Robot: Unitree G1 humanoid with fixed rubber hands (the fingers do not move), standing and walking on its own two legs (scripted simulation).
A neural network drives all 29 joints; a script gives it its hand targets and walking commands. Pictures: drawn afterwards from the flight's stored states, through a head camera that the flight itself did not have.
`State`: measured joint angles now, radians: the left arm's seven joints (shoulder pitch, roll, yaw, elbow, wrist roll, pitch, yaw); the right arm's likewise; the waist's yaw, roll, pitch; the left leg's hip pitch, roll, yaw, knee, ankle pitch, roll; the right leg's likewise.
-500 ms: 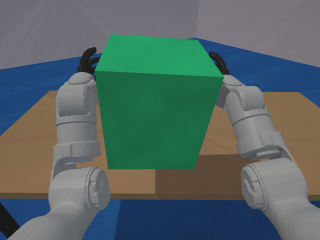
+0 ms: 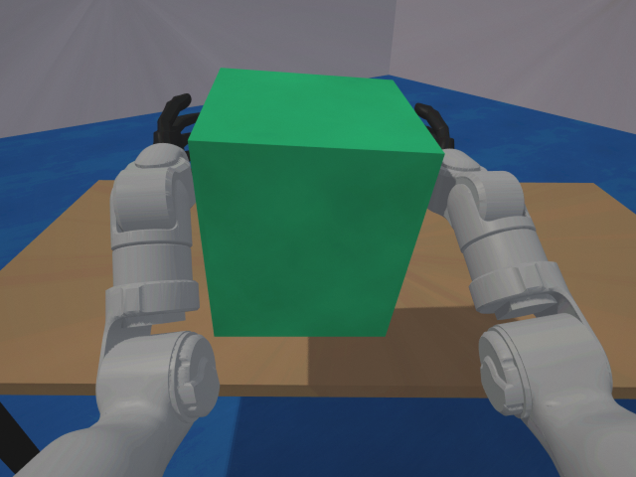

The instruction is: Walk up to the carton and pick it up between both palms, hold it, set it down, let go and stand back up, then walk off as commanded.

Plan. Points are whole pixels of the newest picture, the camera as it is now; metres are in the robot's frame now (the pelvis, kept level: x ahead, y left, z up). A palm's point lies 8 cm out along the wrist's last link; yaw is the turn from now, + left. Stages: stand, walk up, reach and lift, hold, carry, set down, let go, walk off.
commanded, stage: hold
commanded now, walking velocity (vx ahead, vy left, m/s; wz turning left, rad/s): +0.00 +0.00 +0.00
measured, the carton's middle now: (305, 205) +0.36 +0.01 +0.25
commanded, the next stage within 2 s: none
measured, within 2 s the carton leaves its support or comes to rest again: neither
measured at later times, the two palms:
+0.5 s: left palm (172, 160) +0.36 +0.16 +0.31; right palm (435, 166) +0.37 -0.14 +0.30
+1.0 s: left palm (172, 159) +0.36 +0.16 +0.31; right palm (436, 165) +0.37 -0.14 +0.30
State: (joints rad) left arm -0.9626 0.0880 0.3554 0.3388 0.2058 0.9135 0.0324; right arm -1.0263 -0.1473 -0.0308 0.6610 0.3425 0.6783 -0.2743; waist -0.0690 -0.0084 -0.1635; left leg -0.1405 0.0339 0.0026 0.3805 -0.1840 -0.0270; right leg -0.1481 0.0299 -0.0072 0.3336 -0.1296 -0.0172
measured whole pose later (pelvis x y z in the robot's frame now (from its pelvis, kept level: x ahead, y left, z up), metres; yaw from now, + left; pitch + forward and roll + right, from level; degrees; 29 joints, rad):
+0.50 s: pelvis +0.00 +0.00 +0.00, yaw +0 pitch -3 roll -1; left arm -0.96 0.09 0.36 0.34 0.21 0.92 0.03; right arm -1.03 -0.15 -0.03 0.66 0.34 0.68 -0.27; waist -0.07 -0.01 -0.16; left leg -0.14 0.03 0.00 0.38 -0.18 -0.03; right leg -0.15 0.03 -0.01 0.33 -0.13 -0.02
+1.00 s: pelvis +0.00 +0.00 +0.00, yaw +0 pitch -3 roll -1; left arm -0.96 0.09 0.36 0.34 0.21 0.91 0.03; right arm -1.03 -0.15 -0.03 0.66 0.34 0.68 -0.27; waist -0.07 -0.01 -0.17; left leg -0.14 0.03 0.00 0.38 -0.18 -0.03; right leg -0.15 0.03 -0.01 0.33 -0.13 -0.02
